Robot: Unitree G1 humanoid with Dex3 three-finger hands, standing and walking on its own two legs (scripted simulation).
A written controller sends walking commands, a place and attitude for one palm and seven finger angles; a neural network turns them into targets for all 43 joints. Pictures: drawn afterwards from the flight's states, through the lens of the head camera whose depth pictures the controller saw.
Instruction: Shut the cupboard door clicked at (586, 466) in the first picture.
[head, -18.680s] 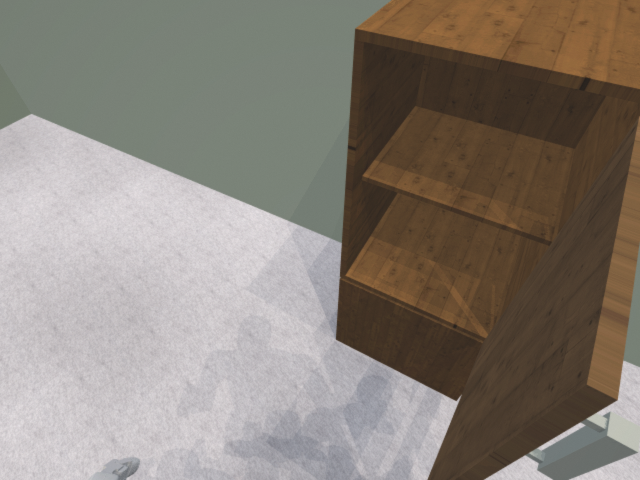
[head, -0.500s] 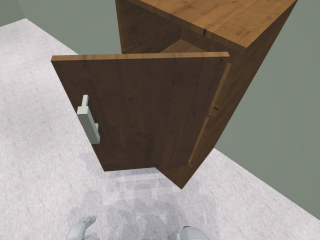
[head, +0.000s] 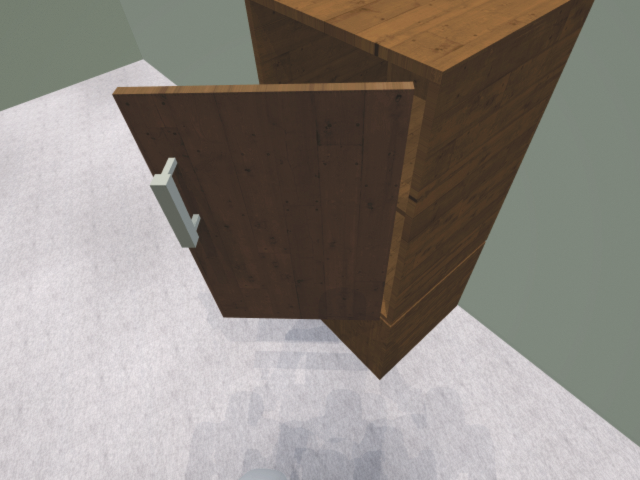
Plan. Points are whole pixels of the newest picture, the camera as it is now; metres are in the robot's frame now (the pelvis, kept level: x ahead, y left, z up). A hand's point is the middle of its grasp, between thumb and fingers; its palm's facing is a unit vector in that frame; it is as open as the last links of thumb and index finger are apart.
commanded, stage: come to a stop and stand still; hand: left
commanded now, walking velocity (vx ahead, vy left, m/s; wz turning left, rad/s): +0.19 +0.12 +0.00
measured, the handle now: (180, 203) +0.47 +0.27 +0.05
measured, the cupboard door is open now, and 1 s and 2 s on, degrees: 47 47 47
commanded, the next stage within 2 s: look again from close up in 1.94 s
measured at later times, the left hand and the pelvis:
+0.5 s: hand out of the picture -0.12 +0.20 -0.16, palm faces +0.10 -0.98 -0.18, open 7.4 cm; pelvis -0.12 +0.01 +0.01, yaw +2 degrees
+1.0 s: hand out of the picture -0.08 +0.13 -0.15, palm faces +0.06 -0.97 -0.25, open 7.3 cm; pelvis -0.09 -0.06 +0.01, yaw +0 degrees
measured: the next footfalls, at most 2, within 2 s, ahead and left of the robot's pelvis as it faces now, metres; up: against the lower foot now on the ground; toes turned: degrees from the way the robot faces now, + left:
left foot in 0.22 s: -0.10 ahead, +0.11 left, +0.00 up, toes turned +6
right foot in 0.70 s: -0.08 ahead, -0.17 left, +0.00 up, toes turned -6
